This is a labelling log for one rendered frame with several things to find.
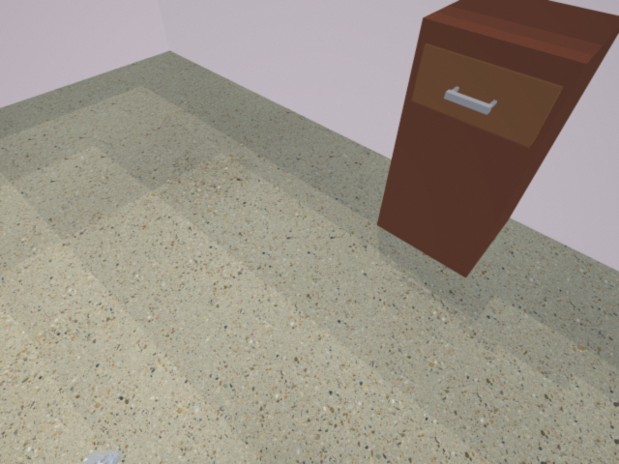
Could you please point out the drawer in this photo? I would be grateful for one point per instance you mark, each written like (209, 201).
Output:
(523, 101)

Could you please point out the cabinet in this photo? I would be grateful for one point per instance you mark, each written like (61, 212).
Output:
(452, 186)

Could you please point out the handle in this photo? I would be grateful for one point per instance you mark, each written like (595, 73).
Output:
(483, 107)

